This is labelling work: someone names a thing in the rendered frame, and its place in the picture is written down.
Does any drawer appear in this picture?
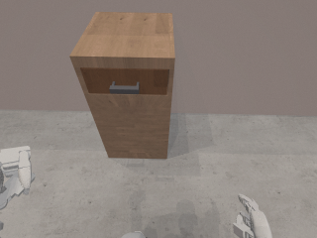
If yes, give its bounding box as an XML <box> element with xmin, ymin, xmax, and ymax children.
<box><xmin>80</xmin><ymin>67</ymin><xmax>168</xmax><ymax>95</ymax></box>

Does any cabinet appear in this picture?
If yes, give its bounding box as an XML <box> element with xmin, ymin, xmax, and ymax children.
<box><xmin>69</xmin><ymin>12</ymin><xmax>175</xmax><ymax>160</ymax></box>

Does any handle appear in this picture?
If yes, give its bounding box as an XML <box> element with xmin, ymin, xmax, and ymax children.
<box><xmin>109</xmin><ymin>81</ymin><xmax>140</xmax><ymax>94</ymax></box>

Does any robot left hand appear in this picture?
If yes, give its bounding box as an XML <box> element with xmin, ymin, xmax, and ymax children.
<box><xmin>0</xmin><ymin>146</ymin><xmax>36</xmax><ymax>210</ymax></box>

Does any robot right hand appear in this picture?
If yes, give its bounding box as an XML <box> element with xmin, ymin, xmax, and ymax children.
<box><xmin>233</xmin><ymin>194</ymin><xmax>272</xmax><ymax>238</ymax></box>

